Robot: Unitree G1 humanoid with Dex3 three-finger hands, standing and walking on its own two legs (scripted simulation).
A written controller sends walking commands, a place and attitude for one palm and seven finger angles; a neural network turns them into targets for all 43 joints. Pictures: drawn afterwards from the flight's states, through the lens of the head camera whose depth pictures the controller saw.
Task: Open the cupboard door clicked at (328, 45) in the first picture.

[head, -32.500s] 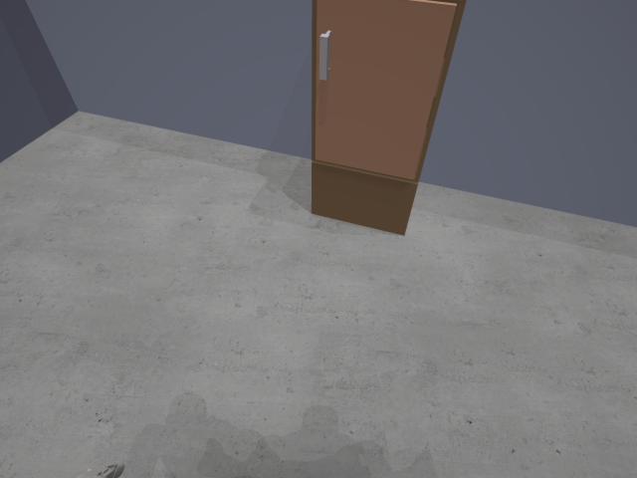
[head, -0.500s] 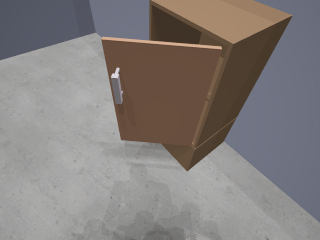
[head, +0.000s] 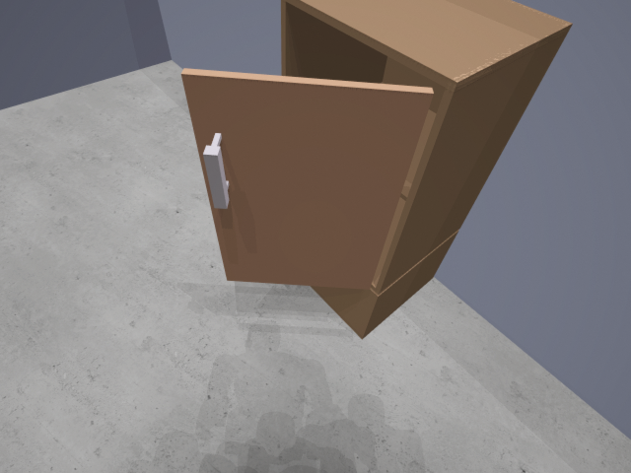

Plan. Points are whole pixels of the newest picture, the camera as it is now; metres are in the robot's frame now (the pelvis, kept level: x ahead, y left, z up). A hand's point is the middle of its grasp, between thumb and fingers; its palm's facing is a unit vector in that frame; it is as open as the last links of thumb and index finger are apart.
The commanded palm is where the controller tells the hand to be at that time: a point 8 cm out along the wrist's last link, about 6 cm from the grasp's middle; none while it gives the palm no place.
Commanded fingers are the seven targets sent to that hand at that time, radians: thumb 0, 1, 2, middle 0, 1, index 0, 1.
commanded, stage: come to a stop and stand still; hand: left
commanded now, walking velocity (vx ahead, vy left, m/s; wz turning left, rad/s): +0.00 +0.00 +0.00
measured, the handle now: (219, 171) +0.60 +0.21 -0.01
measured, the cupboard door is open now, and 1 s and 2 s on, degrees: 47 47 47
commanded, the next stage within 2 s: look again from close up in 1.16 s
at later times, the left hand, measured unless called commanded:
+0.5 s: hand out of the picture +0.02 +0.18 -0.15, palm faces -0.01 -0.97 -0.26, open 7.3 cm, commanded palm none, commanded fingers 0.00 0.90 0.90 -0.20 -0.30 -0.20 -0.30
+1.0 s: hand out of the picture +0.07 +0.13 -0.15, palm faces -0.01 -0.97 -0.25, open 7.3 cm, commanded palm none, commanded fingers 0.00 0.90 0.90 -0.20 -0.30 -0.20 -0.30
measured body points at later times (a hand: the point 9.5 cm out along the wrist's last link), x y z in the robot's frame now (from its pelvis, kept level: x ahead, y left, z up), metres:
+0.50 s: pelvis +0.02 +0.00 +0.01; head +0.03 -0.04 +0.46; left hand +0.02 +0.23 -0.13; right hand +0.05 -0.24 -0.16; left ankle -0.01 +0.09 -0.73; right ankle +0.04 -0.14 -0.73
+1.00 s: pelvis +0.03 -0.05 +0.01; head +0.05 -0.07 +0.46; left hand +0.07 +0.18 -0.13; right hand +0.01 -0.27 -0.16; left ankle -0.01 +0.09 -0.73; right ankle +0.04 -0.14 -0.73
